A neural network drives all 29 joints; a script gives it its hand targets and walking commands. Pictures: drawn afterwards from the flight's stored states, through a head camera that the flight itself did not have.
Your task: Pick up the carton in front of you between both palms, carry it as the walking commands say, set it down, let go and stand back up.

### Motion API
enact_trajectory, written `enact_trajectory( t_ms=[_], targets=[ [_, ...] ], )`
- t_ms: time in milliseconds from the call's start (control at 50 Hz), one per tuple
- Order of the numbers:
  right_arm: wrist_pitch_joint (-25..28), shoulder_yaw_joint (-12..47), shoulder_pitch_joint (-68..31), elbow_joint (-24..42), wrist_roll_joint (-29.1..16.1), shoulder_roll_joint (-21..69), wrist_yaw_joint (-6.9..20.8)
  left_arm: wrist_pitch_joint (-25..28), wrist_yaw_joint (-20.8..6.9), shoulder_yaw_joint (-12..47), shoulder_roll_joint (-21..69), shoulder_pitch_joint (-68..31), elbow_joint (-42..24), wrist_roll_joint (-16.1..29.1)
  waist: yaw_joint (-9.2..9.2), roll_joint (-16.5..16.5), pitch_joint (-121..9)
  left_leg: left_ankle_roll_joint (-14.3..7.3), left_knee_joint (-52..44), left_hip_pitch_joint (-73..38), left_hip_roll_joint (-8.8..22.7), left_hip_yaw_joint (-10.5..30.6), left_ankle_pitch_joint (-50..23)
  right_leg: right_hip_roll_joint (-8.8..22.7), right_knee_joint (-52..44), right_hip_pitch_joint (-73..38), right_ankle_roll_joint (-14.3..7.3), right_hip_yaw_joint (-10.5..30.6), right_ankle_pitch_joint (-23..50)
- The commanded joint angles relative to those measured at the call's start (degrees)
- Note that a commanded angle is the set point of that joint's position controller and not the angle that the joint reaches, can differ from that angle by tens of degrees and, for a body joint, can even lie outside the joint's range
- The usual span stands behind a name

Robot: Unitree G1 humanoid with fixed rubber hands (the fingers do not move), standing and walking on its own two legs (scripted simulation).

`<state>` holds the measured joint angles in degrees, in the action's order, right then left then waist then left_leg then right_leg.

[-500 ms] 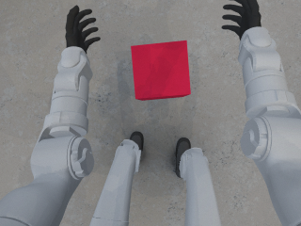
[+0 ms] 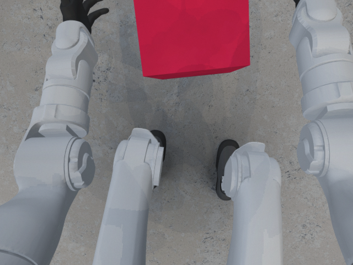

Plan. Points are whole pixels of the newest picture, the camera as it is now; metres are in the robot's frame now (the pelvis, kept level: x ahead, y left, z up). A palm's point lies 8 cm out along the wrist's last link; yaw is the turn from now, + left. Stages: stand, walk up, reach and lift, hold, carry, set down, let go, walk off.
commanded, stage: reach and lift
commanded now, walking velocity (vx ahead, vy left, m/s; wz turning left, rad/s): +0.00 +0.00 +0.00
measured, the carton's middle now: (192, 31) +0.54 +0.03 -0.32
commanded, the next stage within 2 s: none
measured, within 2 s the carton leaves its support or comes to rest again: leaves its support in 1.06 s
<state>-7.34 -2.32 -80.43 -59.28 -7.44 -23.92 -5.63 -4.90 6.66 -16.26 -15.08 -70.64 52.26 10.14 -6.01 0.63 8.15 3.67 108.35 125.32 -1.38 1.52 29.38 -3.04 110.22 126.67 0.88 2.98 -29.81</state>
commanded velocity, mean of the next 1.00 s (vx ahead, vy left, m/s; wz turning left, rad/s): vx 0.00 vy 0.00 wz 0.00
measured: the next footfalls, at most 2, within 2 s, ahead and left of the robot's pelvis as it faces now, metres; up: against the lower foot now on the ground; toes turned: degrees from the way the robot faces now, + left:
none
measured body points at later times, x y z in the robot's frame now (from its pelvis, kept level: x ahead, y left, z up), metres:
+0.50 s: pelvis +0.00 +0.00 -0.08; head +0.37 +0.00 +0.17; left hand +0.52 +0.21 -0.26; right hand +0.57 -0.15 -0.27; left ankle +0.11 +0.13 -0.41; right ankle +0.10 -0.12 -0.41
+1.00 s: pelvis -0.01 +0.00 -0.07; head +0.37 +0.00 +0.17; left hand +0.52 +0.19 -0.26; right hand +0.58 -0.11 -0.26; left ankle +0.11 +0.13 -0.41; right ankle +0.10 -0.12 -0.41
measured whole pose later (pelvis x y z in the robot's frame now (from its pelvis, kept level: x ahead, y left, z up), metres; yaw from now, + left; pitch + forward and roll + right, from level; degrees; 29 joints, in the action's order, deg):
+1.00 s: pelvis -0.01 +0.00 -0.07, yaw +1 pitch +37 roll +3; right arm -4.9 0.5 -92.0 -73.0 -7.0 -20.1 -7.0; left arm -3.8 10.2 -14.6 -12.0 -83.0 64.5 8.8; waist -4.9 0.4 21.2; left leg 3.9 123.2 129.3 -1.9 1.0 31.3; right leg -3.1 125.7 130.6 1.2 3.3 -32.3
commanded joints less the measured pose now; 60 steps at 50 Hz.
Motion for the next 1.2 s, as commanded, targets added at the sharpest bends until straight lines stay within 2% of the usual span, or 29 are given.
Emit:
enact_trajectory(
  t_ms=[0, 20, 40, 60, 140, 200, 220, 240, 260, 280, 340, 460, 500, 640, 660, 740, 780, 840, 880, 900, 940, 980, 1000, 1020, 1080, 1120, 1140, 1160, 1180],
  targets=[
    [1.0, 1.1, -21.9, 5.5, -2.4, -6.7, -0.4, 0.8, 1.0, 1.2, -8.5, -17.7, -7.4, 1.8, -3.65, 8.3, -72.2, 0.1, -4.2, -30.4, -0.1, -7.0, -14.9, 0.3, -3.8, -45.9, 0.8, -3.4, 13.9],
    [1.1, -0.6, -22.6, 2.9, -1.1, -8.2, -0.4, 0.7, 1.5, 1.5, -9.0, -18.5, -3.6, 1.5, -0.93, 6.9, -69.5, 0.1, -3.9, -30.3, 0.3, -6.2, -13.4, 0.4, -3.4, -41.7, 0.6, -4.0, 11.9],
    [1.0, 1.4, -21.7, 0.6, -1.5, -7.7, -0.2, 0.5, 1.5, 1.1, -9.0, -18.2, -2.3, 1.3, -3.58, 7.6, -67.4, -0.1, -2.9, -30.2, 0.1, -6.8, -13.4, 0.7, -2.7, -40.1, 0.6, -3.3, 11.1],
    [1.4, 0.3, -20.9, -0.4, -1.4, -8.1, 0.0, 0.6, 1.6, 2.1, -7.9, -17.6, -0.4, 1.1, -1.08, 5.3, -64.5, 0.2, -2.7, -28.9, 0.3, -6.6, -11.4, 0.7, -2.3, -36.8, 0.4, -4.1, 9.3],
    [2.7, 2.1, -23.2, -5.3, -3.2, -7.5, 0.8, 2.4, 1.4, 1.5, -8.4, -19.5, 3.7, 0.2, -3.15, 5.5, -60.4, 0.2, 0.5, -27.8, 0.4, -5.9, -13.1, 1.5, 1.4, -31.9, 0.8, -3.2, 9.4],
    [4.1, 2.0, -23.8, -4.5, -3.2, -7.6, 0.9, 3.2, 1.5, 4.5, -7.6, -21.6, 4.1, 2.6, 0.33, 4.9, -59.9, 0.2, 2.8, -28.1, 0.4, -4.7, -15.3, 1.9, 4.1, -30.8, 0.6, -3.9, 12.6],
    [4.4, 2.8, -23.9, -4.7, -4.1, -7.5, 0.9, 3.7, 1.4, 4.7, -7.8, -22.4, 3.6, 2.6, -2.66, 4.7, -59.8, 0.3, 3.6, -28.4, 0.1, -5.5, -15.6, 2.3, 4.2, -30.2, 0.5, -3.2, 11.6],
    [4.6, 2.9, -25.9, -3.3, -3.4, -7.3, 0.8, 3.8, 1.6, 5.1, -8.9, -23.5, 4.9, 2.9, -0.34, 5.4, -60.7, 0.0, 4.8, -29.6, 0.5, -4.4, -17.5, 2.0, 5.1, -31.9, 0.5, -3.0, 13.9],
    [4.7, 2.3, -24.8, -5.1, -3.9, -9.5, 0.8, 4.1, 1.8, 3.8, -8.6, -22.8, 2.9, 2.1, -2.81, 3.7, -60.2, 0.4, 5.5, -29.4, 0.5, -5.6, -17.1, 1.7, 5.3, -30.6, 0.2, -2.5, 12.8],
    [5.1, 2.7, -25.7, -3.6, -3.0, -9.7, 0.7, 4.2, 2.0, 4.7, -8.9, -23.0, 3.4, 2.5, -0.92, 4.8, -61.4, 0.5, 5.2, -29.8, 0.6, -4.8, -17.7, 1.7, 6.0, -30.7, 0.5, -3.6, 13.2],
    [5.4, 4.3, -25.1, -1.4, -4.2, -8.2, 0.4, 4.4, 2.2, 6.1, -8.7, -21.7, 5.1, 4.3, -0.4, 6.2, -61.6, -0.1, 6.6, -30.6, -0.1, -4.8, -20.7, 1.2, 7.3, -33.1, 0.8, -3.5, 17.4],
    [5.1, 5.7, -20.9, -3.3, -6.1, -5.4, 0.7, 4.8, 2.3, 5.6, -7.2, -17.9, 6.4, 4.1, -3.87, 5.3, -58.9, -0.1, 6.9, -30.0, -1.0, -5.7, -21.3, 0.8, 8.0, -32.5, 1.2, -3.2, 16.4],
    [5.2, 5.7, -19.7, -3.3, -4.6, -4.9, 0.5, 5.0, 1.9, 5.4, -7.5, -18.6, 5.9, 4.4, -0.96, 7.0, -58.5, 0.0, 7.2, -26.8, -0.7, -5.7, -19.2, 0.9, 7.4, -32.9, 1.2, -3.4, 16.0],
    [5.2, 4.8, -22.1, -5.9, -4.5, -4.0, 0.3, 4.9, 1.5, 5.4, -5.2, -20.9, 7.5, 3.6, -2.21, 4.6, -52.3, 0.1, 6.3, -25.2, -0.4, -5.6, -15.6, 0.9, 5.8, -26.5, 0.2, -2.4, 10.5],
    [5.2, 3.9, -22.4, -6.7, -3.2, -4.3, 0.2, 4.9, 1.4, 6.6, -5.1, -21.4, 8.5, 3.8, 0.31, 4.7, -51.9, 0.0, 6.2, -25.6, -0.6, -5.0, -14.6, 0.9, 6.2, -26.9, 0.5, -3.1, 10.3],
    [5.7, 6.1, -25.3, -5.2, -3.7, -1.8, 0.3, 5.2, 1.6, 5.4, -3.2, -22.6, 7.3, 3.1, -2.15, 5.0, -54.1, -0.3, 6.3, -26.4, -1.3, -5.8, -16.3, 0.5, 5.3, -28.1, 0.4, -2.6, 11.0],
    [6.0, 6.4, -26.0, -3.8, -3.2, 2.4, 0.5, 5.6, 1.5, 6.9, -0.2, -24.8, 5.9, 3.1, -1.34, 5.2, -55.1, -0.6, 6.6, -26.9, -2.2, -5.4, -17.5, 0.1, 5.4, -30.2, 0.6, -2.5, 13.3],
    [5.6, 9.8, -30.7, -1.7, -3.9, 13.5, 2.0, 5.7, 0.5, 7.4, 8.3, -29.3, 4.6, 1.4, -3.58, 6.4, -57.2, -1.4, 6.3, -29.6, -3.0, -6.0, -17.7, -1.0, 5.4, -30.0, 1.2, -2.9, 12.4],
    [5.4, 12.4, -35.1, -2.6, -3.1, 31.9, 5.3, 4.7, -3.6, 12.9, 27.2, -37.7, 3.6, 2.1, -1.32, 7.2, -55.4, -1.6, 6.9, -27.4, -4.3, -5.7, -18.3, -2.5, 5.3, -28.7, 0.3, -2.9, 13.4],
    [4.9, 14.0, -38.1, -2.9, -3.5, 38.3, 7.1, 4.0, -5.5, 12.4, 31.5, -38.5, 5.5, -0.2, -3.82, 7.7, -54.5, -1.2, 7.3, -27.3, -4.3, -6.8, -17.1, -2.6, 6.3, -29.1, 0.6, -2.8, 12.9],
    [3.6, 11.7, -37.9, -1.2, -1.1, 49.1, 10.1, 2.2, -9.1, 14.4, 41.9, -46.0, 0.2, -1.5, -1.62, 7.6, -52.7, -0.9, 7.6, -26.3, -4.7, -6.3, -16.4, -3.6, 6.6, -27.8, 0.3, -3.3, 13.6],
    [3.1, 7.5, -35.5, -1.3, 1.4, 53.4, 11.9, 0.5, -11.5, 14.7, 48.5, -46.3, -1.0, -1.8, -0.18, 4.5, -52.9, -0.8, 8.0, -26.4, -5.3, -7.0, -15.8, -4.2, 6.6, -25.8, -0.8, -4.4, 12.8],
    [2.3, 7.4, -35.0, -1.5, 1.4, 56.1, 12.6, -0.2, -12.4, 14.0, 48.8, -46.3, -2.5, -2.0, -2.25, 5.4, -51.2, -1.0, 8.3, -22.8, -5.3, -7.5, -16.6, -4.1, 7.3, -25.6, -1.0, -4.0, 14.5],
    [2.4, 7.1, -34.0, 0.6, 1.6, 57.3, 13.2, -0.9, -13.0, 15.2, 53.1, -45.6, -3.7, -1.2, 0.42, 3.3, -55.1, -0.9, 9.0, -26.9, -5.2, -7.4, -17.3, -4.9, 7.6, -25.2, -1.1, -5.4, 13.9],
    [0.6, 8.4, -34.9, 3.9, 1.6, 62.4, 13.9, -2.3, -14.3, 16.4, 55.4, -46.7, -9.1, 0.2, -0.56, 6.6, -61.2, -1.5, 8.9, -27.8, -5.9, -7.6, -21.5, -4.9, 7.4, -28.2, -0.9, -5.7, 17.5],
    [0.1, 10.3, -36.7, 9.3, 0.3, 63.7, 14.1, -4.0, -14.6, 18.2, 58.9, -43.4, -9.2, 0.2, -1.08, 4.8, -68.7, -1.2, 8.3, -30.9, -6.1, -7.8, -24.6, -5.2, 7.4, -31.3, -0.7, -6.5, 20.5],
    [-0.2, 11.4, -34.5, 12.0, -0.5, 66.6, 13.8, -3.9, -15.0, 20.8, 59.9, -48.3, -16.2, 2.8, 0.87, 7.2, -76.0, -1.1, 9.3, -32.3, -6.2, -8.1, -26.9, -5.5, 7.3, -36.3, -1.0, -6.4, 23.8],
    [-1.0, 12.3, -34.0, 12.6, -0.2, 67.7, 13.5, -4.7, -14.9, 21.4, 61.7, -47.3, -15.8, 2.3, -0.94, 5.3, -79.2, -0.7, 8.7, -34.0, -6.4, -9.1, -27.8, -5.6, 6.8, -37.7, -1.0, -6.1, 24.4],
    [-1.8, 12.6, -34.1, 14.3, -0.4, 69.5, 13.3, -5.5, -14.9, 23.4, 62.0, -48.3, -18.3, 3.1, 1.19, 6.2, -81.7, -0.8, 7.9, -33.5, -6.6, -8.4, -27.5, -5.7, 6.8, -39.9, -0.8, -6.9, 25.2]
  ],
)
